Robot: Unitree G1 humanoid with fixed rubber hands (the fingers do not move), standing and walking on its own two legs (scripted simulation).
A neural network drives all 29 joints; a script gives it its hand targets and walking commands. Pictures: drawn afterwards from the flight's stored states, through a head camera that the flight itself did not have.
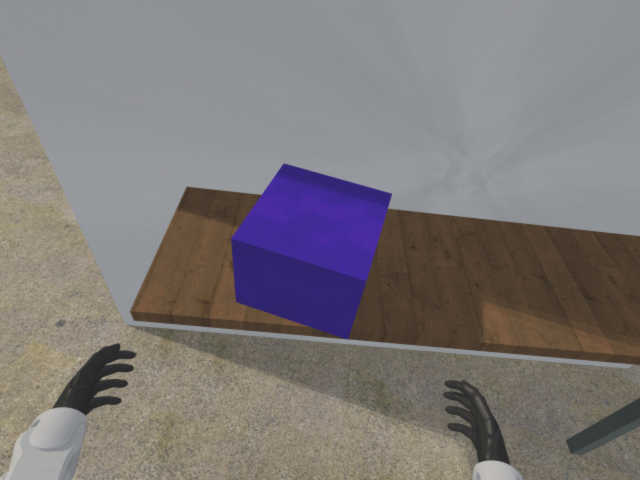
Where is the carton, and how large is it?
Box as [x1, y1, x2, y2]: [231, 164, 391, 339]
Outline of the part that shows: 283,164 231,238 236,301 347,339 365,284 391,194 291,165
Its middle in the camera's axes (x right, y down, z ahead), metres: -0.01 +0.02 +0.70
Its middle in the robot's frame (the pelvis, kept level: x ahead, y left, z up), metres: +0.49 +0.01 -0.03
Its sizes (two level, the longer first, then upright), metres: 0.218 0.212 0.165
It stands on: a table, 0.65 m high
